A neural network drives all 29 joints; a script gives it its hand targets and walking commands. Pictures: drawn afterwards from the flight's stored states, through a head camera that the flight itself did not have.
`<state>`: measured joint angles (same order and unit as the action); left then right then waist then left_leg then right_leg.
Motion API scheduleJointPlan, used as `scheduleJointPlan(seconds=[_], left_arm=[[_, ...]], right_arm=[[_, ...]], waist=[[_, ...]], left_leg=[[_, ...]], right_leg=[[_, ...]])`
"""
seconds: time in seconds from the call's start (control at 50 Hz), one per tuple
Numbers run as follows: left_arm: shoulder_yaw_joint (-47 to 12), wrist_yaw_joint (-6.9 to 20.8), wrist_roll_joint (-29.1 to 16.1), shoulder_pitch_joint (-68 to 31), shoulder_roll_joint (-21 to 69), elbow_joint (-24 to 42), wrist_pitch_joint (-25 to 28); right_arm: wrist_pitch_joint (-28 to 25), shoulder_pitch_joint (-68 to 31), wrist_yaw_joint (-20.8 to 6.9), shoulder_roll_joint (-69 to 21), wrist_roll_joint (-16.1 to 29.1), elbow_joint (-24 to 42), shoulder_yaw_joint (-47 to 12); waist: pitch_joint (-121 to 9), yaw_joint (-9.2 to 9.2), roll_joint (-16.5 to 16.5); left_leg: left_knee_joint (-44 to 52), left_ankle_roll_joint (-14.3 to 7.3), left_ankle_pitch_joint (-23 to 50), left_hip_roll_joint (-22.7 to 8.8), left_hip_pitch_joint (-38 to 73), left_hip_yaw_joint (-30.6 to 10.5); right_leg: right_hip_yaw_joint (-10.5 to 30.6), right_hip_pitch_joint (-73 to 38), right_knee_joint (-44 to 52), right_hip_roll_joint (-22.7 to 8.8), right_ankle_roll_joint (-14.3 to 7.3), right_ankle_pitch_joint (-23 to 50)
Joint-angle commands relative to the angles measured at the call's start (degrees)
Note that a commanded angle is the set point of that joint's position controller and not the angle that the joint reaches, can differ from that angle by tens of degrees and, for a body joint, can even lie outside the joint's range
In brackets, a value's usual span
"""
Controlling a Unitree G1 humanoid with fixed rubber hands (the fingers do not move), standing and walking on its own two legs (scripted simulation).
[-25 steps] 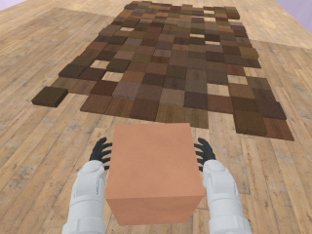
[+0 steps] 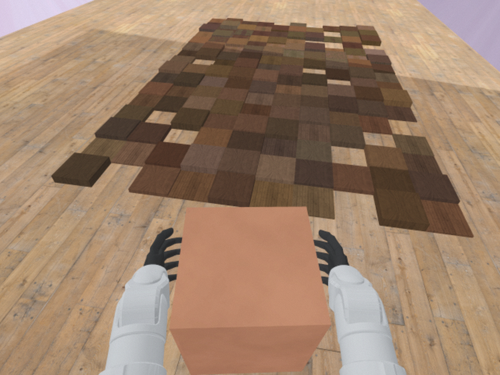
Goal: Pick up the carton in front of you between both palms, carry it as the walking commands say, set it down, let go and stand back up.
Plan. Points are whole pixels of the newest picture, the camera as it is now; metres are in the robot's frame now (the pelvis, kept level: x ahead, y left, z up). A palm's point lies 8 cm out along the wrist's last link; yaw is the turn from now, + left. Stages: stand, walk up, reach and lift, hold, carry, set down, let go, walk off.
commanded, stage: reach and lift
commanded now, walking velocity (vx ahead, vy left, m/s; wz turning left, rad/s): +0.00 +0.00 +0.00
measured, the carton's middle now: (246, 293) +0.29 +0.00 -0.04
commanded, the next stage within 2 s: hold in 0.18 s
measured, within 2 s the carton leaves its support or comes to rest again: neither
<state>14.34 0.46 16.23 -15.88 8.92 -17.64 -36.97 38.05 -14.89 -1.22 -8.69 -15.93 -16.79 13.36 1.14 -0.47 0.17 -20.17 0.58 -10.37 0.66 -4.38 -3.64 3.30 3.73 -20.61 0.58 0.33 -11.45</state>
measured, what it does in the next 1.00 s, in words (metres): stands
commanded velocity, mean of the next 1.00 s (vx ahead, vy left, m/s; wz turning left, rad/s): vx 0.00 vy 0.00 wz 0.00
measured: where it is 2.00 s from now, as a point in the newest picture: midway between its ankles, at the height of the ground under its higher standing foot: outside the picture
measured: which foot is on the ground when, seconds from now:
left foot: down 0.00-1.00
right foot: down 0.00-1.00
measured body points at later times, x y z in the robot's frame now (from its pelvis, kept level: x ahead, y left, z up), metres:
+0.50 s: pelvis -0.01 +0.00 +0.00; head -0.06 -0.01 +0.45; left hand +0.29 +0.15 +0.05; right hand +0.29 -0.15 +0.04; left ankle +0.01 +0.13 -0.75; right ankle +0.00 -0.13 -0.75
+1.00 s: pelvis -0.01 +0.00 +0.00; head -0.05 +0.00 +0.45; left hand +0.30 +0.15 +0.05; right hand +0.29 -0.15 +0.04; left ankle +0.01 +0.13 -0.75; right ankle +0.00 -0.13 -0.75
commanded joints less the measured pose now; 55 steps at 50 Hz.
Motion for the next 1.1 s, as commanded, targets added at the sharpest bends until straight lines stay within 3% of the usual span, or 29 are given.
scheduleJointPlan(seconds=[0.0, 0.12, 0.16, 0.22, 0.26, 0.3, 0.42, 0.54, 0.58, 0.6, 0.64, 0.66, 0.68, 0.78, 0.8, 0.82, 0.9, 0.94, 1.02, 1.04, 1.08], left_arm=[[-30.1, 13.6, -13.7, -24.6, 52.8, 2.4, 0.5], [-29.6, 13.7, -12.7, -25.3, 51.5, 2.3, -0.5], [-30.0, 13.7, -13.1, -25.4, 51.1, 2.9, -0.8], [-32.1, 13.5, -14.8, -24.3, 52.0, 5.5, -2.1], [-34.0, 13.1, -16.0, -23.4, 52.6, 8.1, -3.1], [-33.9, 12.6, -15.7, -20.5, 50.8, 8.6, -4.2], [-30.1, 13.0, -13.0, -24.5, 49.1, 5.9, -4.9], [-31.1, 13.7, -14.6, -28.3, 51.5, 4.8, -4.3], [-30.9, 13.6, -13.8, -28.7, 51.1, 4.9, -4.4], [-30.8, 13.6, -14.2, -29.4, 51.5, 4.4, -4.4], [-31.2, 13.6, -14.1, -28.1, 51.5, 4.5, -4.3], [-30.7, 13.6, -14.2, -28.5, 52.0, 3.9, -4.5], [-30.4, 13.5, -13.8, -27.5, 51.2, 3.8, -4.5], [-30.1, 13.4, -13.7, -27.7, 51.2, 4.1, -4.6], [-30.7, 13.4, -14.1, -27.7, 51.6, 4.3, -4.6], [-31.0, 13.2, -14.0, -26.5, 51.5, 5.7, -4.5], [-30.9, 13.0, -14.3, -24.7, 51.8, 5.8, -4.6], [-32.1, 13.0, -15.1, -23.8, 51.4, 7.3, -4.8], [-31.8, 12.7, -15.0, -22.6, 50.8, 8.1, -5.0], [-32.3, 12.7, -15.4, -22.4, 50.7, 8.0, -5.1], [-32.2, 12.6, -14.9, -22.3, 50.7, 8.3, -5.0]], right_arm=[[-1.3, -26.0, -12.1, -52.6, 12.7, 3.2, -29.5], [-0.3, -27.1, -11.8, -52.5, 13.1, 3.2, -29.2], [0.3, -26.6, -11.7, -52.7, 13.1, 3.7, -29.3], [1.3, -26.8, -11.7, -52.8, 14.4, 7.1, -32.1], [2.3, -25.4, -11.5, -51.8, 15.3, 9.3, -33.7], [3.4, -23.6, -11.5, -50.9, 15.5, 9.8, -33.6], [4.1, -27.4, -11.9, -49.9, 13.5, 6.8, -29.5], [3.6, -29.7, -12.2, -51.7, 13.9, 5.7, -30.3], [3.5, -30.4, -12.3, -51.8, 13.8, 5.1, -29.8], [3.3, -30.8, -12.4, -51.4, 13.9, 5.0, -30.1], [3.4, -30.8, -12.4, -51.7, 14.1, 5.1, -30.4], [3.4, -30.8, -12.5, -51.0, 13.9, 4.9, -29.9], [3.5, -30.5, -12.4, -51.1, 13.8, 4.7, -29.8], [3.5, -29.4, -12.4, -50.7, 13.2, 4.3, -29.3], [3.3, -29.1, -12.5, -50.5, 13.6, 4.7, -29.5], [3.5, -28.9, -12.5, -50.8, 14.0, 5.4, -30.3], [3.5, -27.7, -12.2, -50.2, 14.3, 7.0, -31.2], [3.7, -25.5, -12.0, -50.2, 14.4, 7.9, -31.4], [3.8, -25.4, -11.8, -50.0, 14.9, 9.4, -32.0], [3.8, -24.0, -11.8, -50.1, 14.7, 9.5, -31.9], [3.8, -25.1, -11.8, -49.8, 14.9, 9.2, -31.8]], waist=[[-14.0, -0.12, -0.2], [-12.7, 0.24, 0.2], [-12.1, 0.2, -1.0], [-13.1, 0.41, -0.8], [-15.2, -0.46, 0.2], [-13.0, 0.02, -0.4], [-6.6, 0.3, -0.2], [-9.9, -0.65, -0.6], [-8.9, 0.17, -0.7], [-9.8, -0.35, -0.2], [-9.8, 0.29, -0.2], [-10.2, -0.45, 0.5], [-9.4, 0.35, -0.5], [-10.3, 0.02, 0.2], [-10.4, -0.61, 0.7], [-10.8, 0.28, 0.3], [-11.6, 0.36, -0.4], [-11.5, -0.58, -0.5], [-12.0, 0.46, 0.3], [-11.5, -0.92, -0.2], [-11.9, 0.16, -0.2]], left_leg=[[1.6, -0.3, 12.3, 4.8, 4.4, -1.1], [1.8, -0.5, 9.0, 5.2, 4.1, -0.4], [2.0, -0.7, 8.4, 4.9, 3.2, -0.5], [2.5, -0.5, 10.0, 5.0, 4.4, -0.7], [2.4, -0.1, 12.9, 5.2, 5.9, -1.1], [2.8, 0.0, 13.1, 4.8, 6.1, -1.3], [4.0, -0.7, 1.7, 4.9, 2.6, -0.2], [2.7, -0.8, 1.2, 4.6, 3.5, -0.4], [2.9, -0.8, 0.6, 4.6, 2.3, -0.4], [2.8, -0.6, 0.6, 4.6, 2.7, -0.4], [3.0, -0.7, 1.6, 4.5, 2.7, -0.5], [2.9, -0.4, 1.3, 4.6, 2.9, -0.3], [3.3, -0.6, 2.2, 4.6, 3.2, -0.4], [3.3, -0.3, 3.4, 4.6, 4.1, -0.4], [3.2, 0.0, 4.5, 4.7, 4.3, -0.4], [3.1, -0.1, 6.0, 4.5, 5.1, -0.6], [3.0, -0.1, 8.9, 4.8, 4.8, -0.7], [3.3, 0.1, 9.1, 4.6, 5.8, -0.7], [3.4, 0.1, 11.1, 4.8, 6.2, -0.8], [3.3, 0.2, 11.2, 4.9, 5.5, -0.9], [3.5, 0.2, 11.4, 4.8, 6.2, -1.0]], right_leg=[[0.6, -2.9, 2.2, 5.1, -0.3, 12.0], [0.7, -2.3, 2.7, 4.7, 0.0, 9.8], [0.7, -2.9, 2.4, 4.8, 0.2, 10.1], [0.7, -3.6, 2.8, 4.9, 0.4, 11.2], [1.1, -5.9, 3.0, 4.8, 0.1, 14.1], [0.7, -5.2, 3.2, 5.0, 0.3, 13.1], [0.3, -1.5, 4.5, 4.4, 0.0, 2.6], [0.6, -2.1, 3.5, 4.4, -0.4, 2.3], [0.3, -1.6, 3.4, 4.3, -0.6, 1.6], [0.6, -2.3, 3.5, 4.1, -0.6, 1.8], [0.3, -2.5, 3.3, 4.4, -0.4, 2.4], [0.6, -2.4, 3.6, 4.2, -0.6, 2.2], [0.2, -1.8, 3.6, 4.6, -0.3, 2.8], [0.3, -2.2, 3.7, 4.6, -0.4, 4.1], [0.3, -2.6, 3.8, 4.6, -0.5, 4.8], [0.3, -2.6, 3.6, 4.6, -0.3, 6.1], [0.6, -4.0, 3.6, 4.8, 0.0, 9.0], [0.4, -4.0, 3.9, 4.9, -0.1, 9.4], [0.5, -4.4, 3.8, 4.8, 0.0, 11.3], [0.8, -4.4, 4.0, 4.8, -0.1, 11.5], [0.2, -4.1, 3.8, 5.1, 0.0, 10.8]])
